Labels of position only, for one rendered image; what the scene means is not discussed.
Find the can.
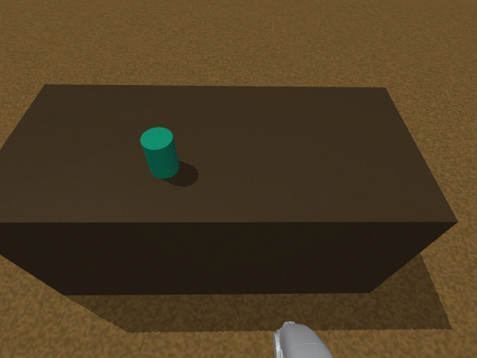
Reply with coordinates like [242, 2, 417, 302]
[140, 127, 180, 179]

